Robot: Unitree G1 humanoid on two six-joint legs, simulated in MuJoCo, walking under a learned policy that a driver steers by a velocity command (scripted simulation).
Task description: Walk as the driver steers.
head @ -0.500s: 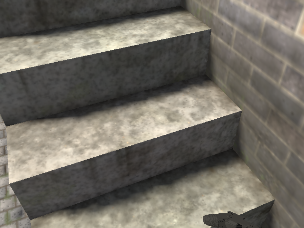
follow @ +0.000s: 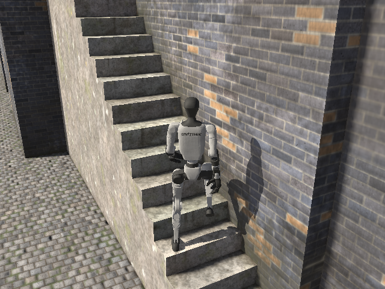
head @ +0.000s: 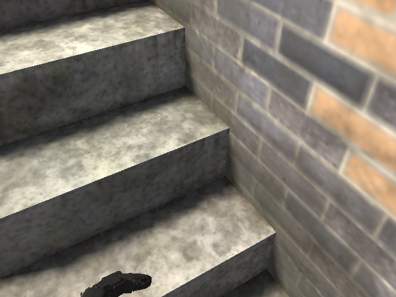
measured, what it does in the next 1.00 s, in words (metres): climbs, turning left: right foot, then left foot 0.20 m higher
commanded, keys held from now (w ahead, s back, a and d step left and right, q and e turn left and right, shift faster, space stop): w+q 0.92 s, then w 0.08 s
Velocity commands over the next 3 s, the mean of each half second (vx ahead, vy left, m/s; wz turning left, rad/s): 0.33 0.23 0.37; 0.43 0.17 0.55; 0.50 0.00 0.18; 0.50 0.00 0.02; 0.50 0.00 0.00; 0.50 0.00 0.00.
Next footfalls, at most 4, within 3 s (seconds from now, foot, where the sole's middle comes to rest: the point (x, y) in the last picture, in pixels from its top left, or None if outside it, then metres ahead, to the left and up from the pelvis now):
0.12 right None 0.18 -0.17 -0.77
0.50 left None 0.18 0.20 -0.58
1.12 right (173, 238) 0.60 0.06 -0.38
1.68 left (60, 161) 0.71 0.34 -0.19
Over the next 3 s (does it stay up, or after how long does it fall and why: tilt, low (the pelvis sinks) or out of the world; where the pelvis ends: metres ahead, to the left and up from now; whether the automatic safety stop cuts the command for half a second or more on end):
stays up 1.11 0.61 0.98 its command is cut before an obstacle after 0.0 s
